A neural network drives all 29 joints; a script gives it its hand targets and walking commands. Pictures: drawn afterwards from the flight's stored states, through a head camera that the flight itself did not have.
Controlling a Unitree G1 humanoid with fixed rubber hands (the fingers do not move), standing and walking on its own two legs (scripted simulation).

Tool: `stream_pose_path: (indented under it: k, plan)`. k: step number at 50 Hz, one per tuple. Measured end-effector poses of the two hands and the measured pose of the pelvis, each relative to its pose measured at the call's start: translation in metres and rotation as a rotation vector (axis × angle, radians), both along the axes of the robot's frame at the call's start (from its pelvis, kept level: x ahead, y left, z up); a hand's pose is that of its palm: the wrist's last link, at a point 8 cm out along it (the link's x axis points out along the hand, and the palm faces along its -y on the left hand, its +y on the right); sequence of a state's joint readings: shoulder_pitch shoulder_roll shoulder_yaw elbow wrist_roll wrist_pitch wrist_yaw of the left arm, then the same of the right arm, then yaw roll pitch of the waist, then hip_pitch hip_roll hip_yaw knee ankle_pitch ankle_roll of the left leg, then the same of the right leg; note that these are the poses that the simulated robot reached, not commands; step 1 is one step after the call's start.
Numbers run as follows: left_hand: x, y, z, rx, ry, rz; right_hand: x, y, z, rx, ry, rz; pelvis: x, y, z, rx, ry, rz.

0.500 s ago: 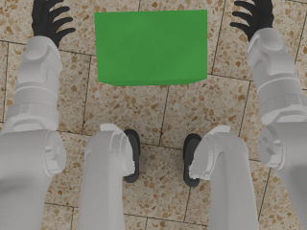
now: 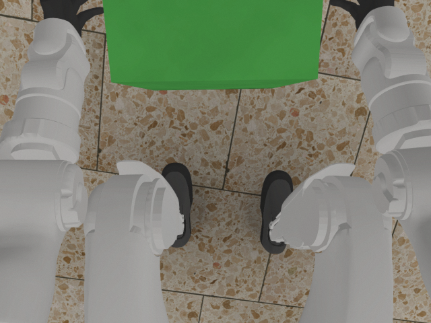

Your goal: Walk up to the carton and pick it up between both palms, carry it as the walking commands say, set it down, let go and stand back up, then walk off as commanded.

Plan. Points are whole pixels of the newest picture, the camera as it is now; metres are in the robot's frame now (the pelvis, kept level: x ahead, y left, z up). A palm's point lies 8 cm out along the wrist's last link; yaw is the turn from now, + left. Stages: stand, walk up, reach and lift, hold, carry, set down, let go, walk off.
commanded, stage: reach and lift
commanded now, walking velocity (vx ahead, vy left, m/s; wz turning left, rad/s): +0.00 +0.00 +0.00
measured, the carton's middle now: (213, 37) +0.51 +0.04 -0.24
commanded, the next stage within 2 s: none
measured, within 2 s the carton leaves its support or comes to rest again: leaves its support in 1.54 s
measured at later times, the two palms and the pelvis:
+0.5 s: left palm (77, 20) +0.51 +0.23 -0.17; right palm (358, 12) +0.54 -0.16 -0.16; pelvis +0.00 +0.00 +0.01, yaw +0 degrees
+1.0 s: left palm (85, 18) +0.51 +0.22 -0.16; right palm (340, 10) +0.54 -0.13 -0.16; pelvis -0.01 +0.00 +0.02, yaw +1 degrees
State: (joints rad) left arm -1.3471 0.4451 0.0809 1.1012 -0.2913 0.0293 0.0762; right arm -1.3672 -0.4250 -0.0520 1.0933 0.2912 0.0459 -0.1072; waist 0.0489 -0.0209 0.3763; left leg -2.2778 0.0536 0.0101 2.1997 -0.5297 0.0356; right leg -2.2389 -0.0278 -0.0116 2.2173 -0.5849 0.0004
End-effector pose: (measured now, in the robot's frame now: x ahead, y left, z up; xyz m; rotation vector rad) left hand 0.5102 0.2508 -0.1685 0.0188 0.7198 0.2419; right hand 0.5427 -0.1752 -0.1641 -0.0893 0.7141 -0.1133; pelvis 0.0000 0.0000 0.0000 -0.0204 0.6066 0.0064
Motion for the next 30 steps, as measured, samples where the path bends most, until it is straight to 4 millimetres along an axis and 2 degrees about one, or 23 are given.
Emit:
stream_pose_path:
  k: [15,30]
  plan:
    - [-0.003,-0.007,0.004,-0.002,0.017,0.004,-0.008,0.006,0.000,0.009,0.020,0.006,-0.001,-0.001,0.005,0.003,0.006,-0.001]
    - [0.003,-0.027,0.004,-0.020,0.012,-0.018,-0.004,0.030,0.000,0.034,0.013,0.031,-0.003,-0.002,0.009,0.007,0.018,-0.002]
